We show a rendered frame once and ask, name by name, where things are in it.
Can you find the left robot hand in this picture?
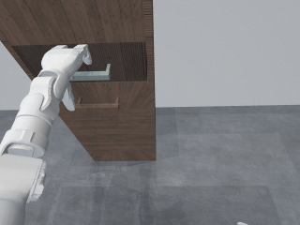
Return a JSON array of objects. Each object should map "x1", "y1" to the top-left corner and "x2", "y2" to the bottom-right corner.
[{"x1": 41, "y1": 44, "x2": 92, "y2": 111}]

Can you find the drawer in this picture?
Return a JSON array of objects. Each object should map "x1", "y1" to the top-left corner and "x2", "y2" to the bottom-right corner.
[{"x1": 14, "y1": 41, "x2": 147, "y2": 83}]

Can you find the left robot forearm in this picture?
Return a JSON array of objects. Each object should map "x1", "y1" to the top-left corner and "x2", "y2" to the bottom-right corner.
[{"x1": 0, "y1": 67, "x2": 69, "y2": 158}]

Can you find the handle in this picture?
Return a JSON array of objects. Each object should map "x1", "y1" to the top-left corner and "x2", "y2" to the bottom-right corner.
[
  {"x1": 69, "y1": 64, "x2": 112, "y2": 81},
  {"x1": 75, "y1": 103, "x2": 120, "y2": 112}
]

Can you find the left robot upper arm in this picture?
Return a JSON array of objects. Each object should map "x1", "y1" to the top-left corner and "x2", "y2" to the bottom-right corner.
[{"x1": 0, "y1": 153, "x2": 48, "y2": 225}]

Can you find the cabinet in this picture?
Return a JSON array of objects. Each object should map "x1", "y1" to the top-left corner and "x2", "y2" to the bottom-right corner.
[{"x1": 0, "y1": 0, "x2": 157, "y2": 161}]

